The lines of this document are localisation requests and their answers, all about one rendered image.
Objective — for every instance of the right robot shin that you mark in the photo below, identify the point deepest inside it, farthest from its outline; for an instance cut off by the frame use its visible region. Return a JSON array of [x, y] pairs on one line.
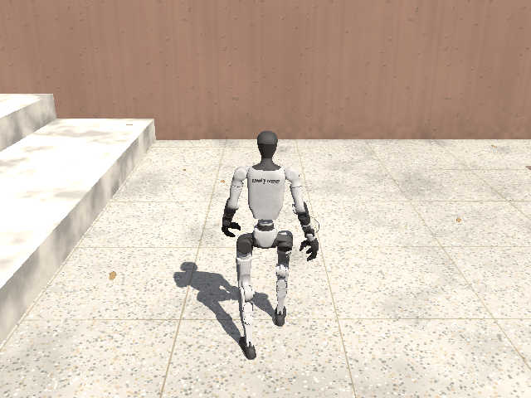
[[281, 290]]

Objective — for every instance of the robot right foot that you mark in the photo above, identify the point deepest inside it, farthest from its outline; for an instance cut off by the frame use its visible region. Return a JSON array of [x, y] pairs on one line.
[[280, 319]]

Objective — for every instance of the robot left upper arm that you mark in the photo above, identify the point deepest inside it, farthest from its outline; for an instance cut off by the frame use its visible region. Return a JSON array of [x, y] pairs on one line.
[[236, 186]]

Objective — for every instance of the right robot forearm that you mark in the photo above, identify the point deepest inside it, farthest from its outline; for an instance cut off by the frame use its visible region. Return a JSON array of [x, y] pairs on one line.
[[306, 224]]

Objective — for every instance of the robot right upper arm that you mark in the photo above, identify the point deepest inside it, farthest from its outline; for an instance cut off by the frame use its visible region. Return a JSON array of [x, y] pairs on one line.
[[296, 190]]

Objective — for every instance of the left robot forearm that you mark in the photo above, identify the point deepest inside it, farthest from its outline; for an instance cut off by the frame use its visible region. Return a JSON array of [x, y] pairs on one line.
[[228, 215]]

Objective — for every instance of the robot right hand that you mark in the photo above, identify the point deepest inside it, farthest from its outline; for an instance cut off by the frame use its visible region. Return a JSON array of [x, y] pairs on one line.
[[314, 248]]

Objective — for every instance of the robot left hand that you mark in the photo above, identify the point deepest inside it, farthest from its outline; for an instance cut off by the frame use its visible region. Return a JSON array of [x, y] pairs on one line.
[[233, 225]]

